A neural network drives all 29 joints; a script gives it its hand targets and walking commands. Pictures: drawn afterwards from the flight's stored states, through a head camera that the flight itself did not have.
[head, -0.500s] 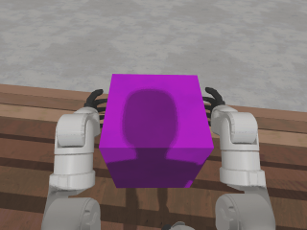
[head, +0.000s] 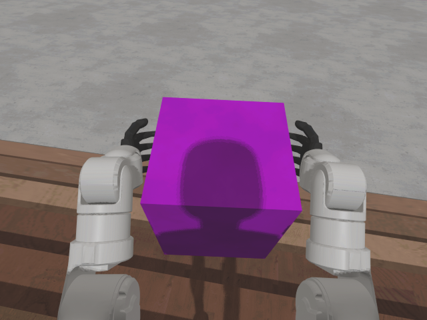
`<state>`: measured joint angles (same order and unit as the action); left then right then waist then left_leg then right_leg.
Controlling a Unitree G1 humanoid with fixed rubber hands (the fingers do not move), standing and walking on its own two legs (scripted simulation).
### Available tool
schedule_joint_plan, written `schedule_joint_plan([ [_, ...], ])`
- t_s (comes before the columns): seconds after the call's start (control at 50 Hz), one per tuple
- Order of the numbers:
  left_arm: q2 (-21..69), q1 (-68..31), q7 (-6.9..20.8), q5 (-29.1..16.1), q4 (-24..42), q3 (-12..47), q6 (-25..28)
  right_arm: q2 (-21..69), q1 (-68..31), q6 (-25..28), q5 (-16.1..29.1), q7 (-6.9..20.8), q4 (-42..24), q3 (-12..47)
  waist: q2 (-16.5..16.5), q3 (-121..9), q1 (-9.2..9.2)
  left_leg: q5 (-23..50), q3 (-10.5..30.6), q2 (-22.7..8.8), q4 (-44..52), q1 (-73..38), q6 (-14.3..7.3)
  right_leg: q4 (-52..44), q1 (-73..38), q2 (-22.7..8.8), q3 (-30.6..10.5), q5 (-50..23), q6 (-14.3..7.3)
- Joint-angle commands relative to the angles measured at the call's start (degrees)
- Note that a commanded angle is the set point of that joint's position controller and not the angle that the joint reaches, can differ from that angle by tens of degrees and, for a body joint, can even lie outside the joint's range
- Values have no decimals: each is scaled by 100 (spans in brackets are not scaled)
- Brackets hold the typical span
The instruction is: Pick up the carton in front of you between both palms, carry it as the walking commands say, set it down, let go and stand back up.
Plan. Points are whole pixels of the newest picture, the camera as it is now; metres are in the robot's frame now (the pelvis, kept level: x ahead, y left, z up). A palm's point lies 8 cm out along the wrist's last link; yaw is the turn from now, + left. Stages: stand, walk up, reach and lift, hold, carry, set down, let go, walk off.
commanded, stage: carry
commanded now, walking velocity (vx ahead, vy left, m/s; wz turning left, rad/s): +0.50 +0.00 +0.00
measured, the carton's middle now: (218, 185) +0.36 +0.02 +0.08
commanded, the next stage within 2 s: none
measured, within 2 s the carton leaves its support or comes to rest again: neither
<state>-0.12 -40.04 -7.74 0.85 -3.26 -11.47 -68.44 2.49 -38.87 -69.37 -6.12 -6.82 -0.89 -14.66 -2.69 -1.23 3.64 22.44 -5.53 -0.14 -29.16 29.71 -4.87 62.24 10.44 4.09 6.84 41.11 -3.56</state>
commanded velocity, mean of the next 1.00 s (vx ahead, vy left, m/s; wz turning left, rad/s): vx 0.50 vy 0.00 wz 0.00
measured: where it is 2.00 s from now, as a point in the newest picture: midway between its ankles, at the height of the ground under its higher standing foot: (213, 180)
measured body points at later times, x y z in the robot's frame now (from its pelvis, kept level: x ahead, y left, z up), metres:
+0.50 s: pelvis +0.35 +0.02 -0.17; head +0.39 +0.03 +0.28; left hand +0.71 +0.19 -0.07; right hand +0.73 -0.12 -0.06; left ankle +0.22 +0.08 -0.71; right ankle +0.39 -0.02 -0.89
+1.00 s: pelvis +0.72 +0.07 -0.32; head +0.76 +0.07 +0.13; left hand +1.09 +0.20 -0.25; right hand +1.07 -0.10 -0.25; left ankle +0.72 +0.12 -1.01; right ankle +0.73 -0.07 -0.94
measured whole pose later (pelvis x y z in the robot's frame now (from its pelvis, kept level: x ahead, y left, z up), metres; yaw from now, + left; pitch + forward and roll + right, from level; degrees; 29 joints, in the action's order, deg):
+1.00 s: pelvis +0.72 +0.07 -0.32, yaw +1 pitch +4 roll +0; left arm 1.6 -32.4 -8.2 2.2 -7.1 -11.6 -64.8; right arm 0.4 -32.4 -62.8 -0.6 -8.6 8.3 -9.6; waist -0.2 0.5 -5.1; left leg -26.6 -6.9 4.8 -49.7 27.5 -8.0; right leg 74.8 40.8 -0.7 -4.4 24.9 -1.0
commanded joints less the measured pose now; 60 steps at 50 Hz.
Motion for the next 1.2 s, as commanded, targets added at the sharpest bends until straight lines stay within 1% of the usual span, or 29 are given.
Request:
schedule_joint_plan([
  [0.0,5834,-4086,1526,-2380,63,3744,-16,4744,-3504,-78,2033,1274,591,3416,-913,-1876,-1517,-383,432,-363,205,-3603,-263,3426,1865,-99,-64,-2099,115],
  [0.02,5656,-4353,1443,-2255,-52,3482,-102,4767,-3609,-115,2146,1325,925,3359,-1456,-2090,-710,1480,1637,-1320,-1156,-4724,-530,3897,3414,103,-813,-315,97],
  [0.08,5565,-4328,1173,-1941,-139,3068,-194,5471,-4309,-101,2848,1469,874,3508,-222,-2253,-536,-2912,3352,-1869,-116,-3454,-915,2587,3986,-487,-1276,-1593,191],
  [0.1,5651,-4404,1140,-1895,-30,3002,-171,5890,-4548,-74,3039,1492,812,3648,-191,-2246,-485,-2620,3571,-1925,-266,-3057,-909,2340,3912,-635,-1269,-1643,247],
  [0.14,6003,-4412,1133,-1865,100,2978,-84,6368,-4842,18,3284,1521,566,3704,265,-1944,-464,-2295,2833,-1566,-99,-1896,-934,977,3164,-637,-1150,-1866,330],
  [0.2,6494,-4188,1157,-1973,128,3184,85,6741,-4751,194,3358,1466,361,3846,-55,-2470,-567,-564,2192,-1366,-740,-2429,-759,975,3349,-684,-874,-3030,202],
  [0.24,6622,-4041,1150,-1995,270,3315,214,6827,-4560,314,3324,1432,207,3920,25,-2517,-860,-903,1578,-630,-1469,-3109,-369,-314,3812,-499,-633,-4521,102],
  [0.34,6516,-3519,1102,-1845,590,3698,483,6722,-3826,618,3236,1392,-103,4305,-114,-2359,-1048,-1673,593,55,-2330,-2070,-410,-3003,1350,180,322,-6722,90],
  [0.38,6302,-3451,1097,-1763,880,3856,547,6595,-3600,715,3252,1403,-206,4507,-490,-2885,-296,-528,371,-287,-3666,-1829,-209,-2797,78,34,135,-6425,-199],
  [0.4,6132,-3334,1106,-1706,889,3875,567,6547,-3601,728,3236,1402,-254,4546,142,-2952,351,300,200,-371,-4716,-1016,-30,-3292,-1269,-55,-17,-6225,-253],
  [0.42,6006,-3117,1153,-1724,905,3885,568,6327,-3742,743,3169,1397,-314,4573,1001,-2349,841,-2689,-130,203,-6894,-110,180,-4066,-1488,-585,-517,-6386,-614],
  [0.44,5777,-3110,1163,-1742,699,3913,566,6181,-3596,641,3005,1378,-84,4464,1651,-2725,235,-5991,428,554,-7343,1824,351,-2259,-3372,-1592,-2038,-8743,-1130],
  [0.52,6181,-3296,1350,-2478,589,4345,534,5516,-2592,536,2266,1186,281,3824,474,-3133,100,-5230,1252,-154,-5574,3295,228,-1933,-2967,-2159,-3744,-5623,-1740],
  [0.54,6399,-3595,1405,-2639,724,4436,576,5492,-2680,583,2138,1180,263,3773,-157,-2739,53,-4683,1079,-126,-4499,2656,330,-2377,-1913,-2003,-3436,-5677,-1684],
  [0.6,6730,-4219,1490,-2982,896,4574,722,5669,-3001,734,2106,1193,105,3779,482,-2419,72,-3286,493,-5,-3800,1417,315,-2319,-709,-1539,-2747,-6294,-1249],
  [0.66,6807,-4067,1484,-3086,917,4566,824,5649,-3019,840,2087,1129,-61,3889,174,-2297,342,-449,181,223,-1072,796,272,-1240,-455,-415,-1542,-4469,-791],
  [0.7,6658,-3809,1464,-3035,914,4462,858,5488,-3063,826,2054,1056,-294,3951,619,-2038,449,-109,-174,428,-238,-602,294,-1149,398,-327,-1238,-4036,-743],
  [0.74,6437,-3422,1441,-2913,653,4343,815,5257,-2947,731,2029,1006,-296,3955,1203,-2259,-30,475,47,158,-116,-1567,64,-207,366,-560,-1052,-4290,-589],
  [0.76,6357,-3199,1442,-2825,497,4265,792,5108,-2801,687,1995,996,-262,3942,1064,-2647,-606,344,-270,354,-351,-2662,-17,800,726,-658,-739,-5422,-381],
  [0.78,6242,-3124,1433,-2689,410,4195,765,5013,-2753,645,1996,1027,-189,3945,345,-2614,-1127,-239,187,-7,-44,-3405,-285,2344,1403,-496,-627,-4982,-106],
  [0.8,6113,-3115,1412,-2538,252,4078,679,4883,-2707,597,2056,1072,62,3895,-1068,-2497,-964,1648,1116,-985,-823,-4585,-616,3805,3018,120,-518,-470,176],
  [0.82,5897,-2953,1336,-2395,46,3803,561,4872,-2503,553,2157,1109,408,3883,-1098,-3188,-744,1133,2873,-2043,-1331,-5991,-1233,4286,4456,43,-1238,-134,327],
  [0.86,5737,-2973,1242,-2145,105,3611,469,5335,-2853,574,2568,1222,309,4113,-242,-3210,-872,-2207,3864,-1951,-644,-4828,-1502,3345,4525,-339,-1291,-521,260],
  [0.92,5920,-3190,1202,-1867,310,3441,574,6187,-3802,694,3186,1352,-53,4481,428,-2498,-730,-1523,3377,-1604,-766,-3063,-1301,1581,4134,-583,-1344,-1461,233],
  [1.0,6054,-3160,1135,-1740,524,3539,775,6580,-4014,875,3512,1389,-239,4710,-230,-2793,-758,-597,2591,-1272,-1154,-2880,-1031,928,3731,-613,-987,-2845,158],
  [1.04,5991,-3136,1079,-1649,692,3640,852,6614,-3865,937,3545,1406,-232,4710,99,-2560,-1044,-1497,1726,-443,-1747,-2888,-679,-852,3712,-411,-586,-4729,122],
  [1.1,5764,-2990,1022,-1549,932,3748,887,6405,-3544,991,3510,1411,-233,4721,-122,-2194,-1149,-2252,1012,-63,-1885,-1619,-597,-2793,1658,-3,-46,-5932,175],
  [1.16,5407,-2793,1002,-1455,1000,3753,809,6158,-3098,976,3391,1396,28,4690,-570,-2749,-342,-1524,477,-353,-3533,-1266,-278,-2703,-170,-28,52,-6487,-192],
  [1.18,5273,-2747,1025,-1438,943,3760,772,6112,-2958,952,3289,1387,141,4631,26,-2843,220,-709,334,-409,-4516,-660,-115,-3123,-1350,-114,-49,-6153,-221],
])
